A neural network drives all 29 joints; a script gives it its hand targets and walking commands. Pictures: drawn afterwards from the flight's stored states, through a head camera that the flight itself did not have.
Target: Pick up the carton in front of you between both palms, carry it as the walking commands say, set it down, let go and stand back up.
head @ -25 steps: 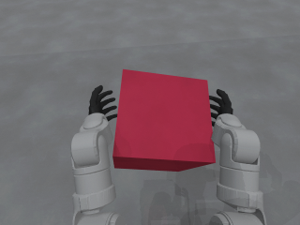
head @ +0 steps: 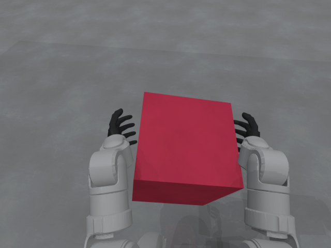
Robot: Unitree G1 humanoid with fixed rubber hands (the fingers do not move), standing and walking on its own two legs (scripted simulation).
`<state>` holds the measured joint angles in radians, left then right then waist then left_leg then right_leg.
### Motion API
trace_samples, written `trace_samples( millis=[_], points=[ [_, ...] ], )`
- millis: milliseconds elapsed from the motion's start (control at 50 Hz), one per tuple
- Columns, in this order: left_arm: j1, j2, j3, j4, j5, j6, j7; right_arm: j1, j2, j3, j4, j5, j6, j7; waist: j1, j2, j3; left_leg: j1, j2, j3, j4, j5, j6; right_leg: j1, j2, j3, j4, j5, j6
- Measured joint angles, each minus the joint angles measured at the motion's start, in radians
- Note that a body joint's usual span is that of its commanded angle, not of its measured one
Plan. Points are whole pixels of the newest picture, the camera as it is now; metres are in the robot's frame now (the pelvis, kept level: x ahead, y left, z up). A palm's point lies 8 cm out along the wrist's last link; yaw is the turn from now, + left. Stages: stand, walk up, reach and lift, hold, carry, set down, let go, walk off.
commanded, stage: carry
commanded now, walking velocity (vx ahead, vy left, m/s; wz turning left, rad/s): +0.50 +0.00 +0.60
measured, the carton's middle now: (177, 156) +0.35 +0.03 +0.00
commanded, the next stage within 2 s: none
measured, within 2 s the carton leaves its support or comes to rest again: neither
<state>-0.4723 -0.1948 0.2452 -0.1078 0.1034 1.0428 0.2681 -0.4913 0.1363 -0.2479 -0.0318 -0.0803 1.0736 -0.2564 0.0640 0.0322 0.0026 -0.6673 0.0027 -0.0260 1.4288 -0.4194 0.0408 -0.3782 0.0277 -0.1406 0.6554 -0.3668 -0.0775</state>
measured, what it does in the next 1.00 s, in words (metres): walks ahead: left foot, then right foot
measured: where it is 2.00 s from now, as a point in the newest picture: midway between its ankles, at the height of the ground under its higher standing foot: (216, 98)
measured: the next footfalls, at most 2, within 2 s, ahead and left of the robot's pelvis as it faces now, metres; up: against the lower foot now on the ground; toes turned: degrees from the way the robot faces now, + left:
left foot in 0.22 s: +0.32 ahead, +0.08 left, +0.00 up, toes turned +12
right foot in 0.62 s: +0.62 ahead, -0.12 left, +0.00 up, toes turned -5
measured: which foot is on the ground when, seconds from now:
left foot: up 0.00-0.20, down 0.22-0.64, up 0.66-1.00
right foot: down 0.00-0.24, up 0.26-0.60, down 0.62-1.00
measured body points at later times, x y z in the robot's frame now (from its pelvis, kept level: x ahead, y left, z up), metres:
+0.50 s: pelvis +0.36 -0.01 +0.02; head +0.40 -0.01 +0.47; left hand +0.67 +0.17 +0.11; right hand +0.70 -0.13 +0.10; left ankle +0.29 +0.07 -0.72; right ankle +0.46 -0.14 -0.68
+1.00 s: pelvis +0.70 -0.03 +0.02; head +0.68 -0.03 +0.47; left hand +0.98 +0.08 +0.12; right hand +0.93 -0.22 +0.11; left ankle +0.83 +0.09 -0.70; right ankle +0.58 -0.12 -0.72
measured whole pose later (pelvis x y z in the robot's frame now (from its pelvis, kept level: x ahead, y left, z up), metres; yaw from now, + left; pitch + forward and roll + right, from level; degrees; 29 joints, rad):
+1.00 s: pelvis +0.70 -0.03 +0.02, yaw -8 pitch +4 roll +0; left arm -0.05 -0.13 0.01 -0.49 0.08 1.19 0.20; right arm -0.01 0.13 -0.01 -0.50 -0.07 1.20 -0.20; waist 0.00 0.00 -0.14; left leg -0.55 0.09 0.08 0.57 -0.14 -0.08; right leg -0.07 0.05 0.05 0.30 -0.30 -0.05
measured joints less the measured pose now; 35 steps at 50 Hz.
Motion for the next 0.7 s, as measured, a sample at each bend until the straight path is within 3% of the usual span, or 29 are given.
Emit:
trace_samples(
  millis=[20, 80, 140, 180, 220, 240, 280, 300, 340, 380, 460, 580, 600, 640, 700],
  points=[
    [0.007, -0.007, 0.008, -0.009, -0.012, -0.013, 0.001, 0.018, 0.016, -0.005, -0.023, -0.009, -0.008, -0.003, 0.009, 0.002, 0.023, -0.044, 0.006, 0.02, -0.039, 0.019, 0.001, 0.014, -0.005, -0.01, 0.015, -0.022, 0.009],
    [0.032, -0.02, 0.001, -0.05, -0.041, -0.061, -0.005, 0.064, 0.052, -0.01, -0.085, -0.024, -0.059, -0.012, 0.017, 0.014, 0.07, -0.131, 0.021, 0.059, -0.201, 0.112, 0.015, 0.075, -0.011, -0.045, 0.023, -0.106, -0.01],
    [0.04, -0.014, -0.03, -0.055, -0.039, -0.095, -0.016, 0.097, 0.059, -0.006, -0.119, -0.032, -0.104, -0.014, 0.022, -0.001, 0.08, -0.126, 0.017, 0.106, -0.455, 0.216, 0.046, 0.153, -0.02, -0.073, 0.0, -0.17, -0.002],
    [0.055, -0.008, -0.045, -0.047, -0.035, -0.116, -0.027, 0.106, 0.053, 0.001, -0.13, -0.031, -0.11, -0.006, 0.011, -0.01, 0.073, -0.066, -0.009, 0.141, -0.636, 0.266, 0.069, 0.205, -0.031, -0.098, 0.009, -0.204, 0.008],
    [0.084, 0.004, -0.046, -0.052, -0.032, -0.124, -0.038, 0.104, 0.054, 0.016, -0.115, -0.03, -0.111, 0.004, -0.025, -0.019, 0.068, 0.055, -0.046, 0.177, -0.8, 0.329, 0.092, 0.218, -0.065, -0.125, 0.156, -0.195, 0.039],
    [0.09, 0.011, -0.04, -0.051, -0.031, -0.126, -0.045, 0.103, 0.054, 0.026, -0.101, -0.028, -0.118, 0.008, -0.044, -0.052, 0.069, 0.086, -0.073, 0.188, -0.799, 0.301, 0.093, 0.193, -0.096, -0.096, 0.272, -0.143, 0.062],
    [0.105, 0.014, -0.023, -0.052, -0.026, -0.131, -0.055, 0.09, 0.055, 0.038, -0.071, -0.026, -0.126, 0.009, -0.074, -0.075, 0.066, 0.122, -0.093, 0.187, -0.768, 0.228, 0.091, 0.088, -0.077, 0.028, 0.553, -0.164, 0.108],
    [0.12, 0.017, -0.018, -0.058, -0.023, -0.13, -0.06, 0.089, 0.057, 0.046, -0.059, -0.021, -0.127, 0.008, -0.091, -0.07, 0.062, 0.147, -0.094, 0.179, -0.773, 0.204, 0.089, 0.029, -0.059, 0.072, 0.667, -0.166, 0.113],
    [0.137, 0.023, -0.015, -0.051, -0.022, -0.123, -0.07, 0.103, 0.055, 0.061, -0.047, -0.014, -0.122, 0.009, -0.114, -0.05, 0.049, 0.214, -0.086, 0.159, -0.827, 0.19, 0.065, -0.073, -0.048, 0.116, 0.731, -0.136, 0.107],
    [0.141, 0.023, -0.014, -0.042, -0.016, -0.112, -0.079, 0.119, 0.049, 0.069, -0.049, -0.002, -0.113, 0.011, -0.115, -0.032, 0.038, 0.287, -0.067, 0.148, -0.898, 0.184, 0.051, -0.156, -0.062, 0.13, 0.64, -0.094, 0.101],
    [0.143, 0.025, -0.024, -0.069, -0.018, -0.091, -0.084, 0.141, 0.041, 0.079, -0.096, 0.019, -0.097, 0.015, -0.093, -0.014, 0.011, 0.429, -0.017, 0.141, -1.02, 0.161, 0.018, -0.228, -0.094, 0.114, 0.275, 0.014, 0.107],
    [0.207, 0.042, -0.087, -0.182, -0.022, -0.019, -0.079, 0.21, 0.021, 0.13, -0.215, 0.019, -0.032, 0.041, -0.058, -0.008, -0.079, 0.641, 0.052, 0.172, -1.078, 0.033, -0.054, -0.126, -0.07, 0.007, -0.189, 0.304, 0.099],
    [0.218, 0.044, -0.098, -0.193, -0.023, 0.001, -0.078, 0.226, 0.017, 0.138, -0.236, 0.015, -0.01, 0.045, -0.056, -0.011, -0.092, 0.666, 0.063, 0.182, -1.046, -0.004, -0.067, -0.088, -0.06, -0.016, -0.231, 0.328, 0.088],
    [0.242, 0.049, -0.128, -0.195, -0.026, 0.032, -0.072, 0.258, 0.009, 0.139, -0.26, 0.016, 0.028, 0.052, -0.051, 0.019, -0.114, 0.636, 0.119, 0.188, -0.857, -0.034, -0.082, -0.06, -0.022, -0.039, -0.189, 0.292, 0.018],
    [0.283, 0.056, -0.163, -0.2, -0.023, 0.091, -0.063, 0.321, -0.001, 0.158, -0.284, 0.023, 0.081, 0.052, -0.044, -0.005, -0.109, 0.438, 0.079, 0.104, -0.424, -0.035, -0.081, -0.025, -0.016, -0.01, -0.155, 0.207, -0.003]
  ],
)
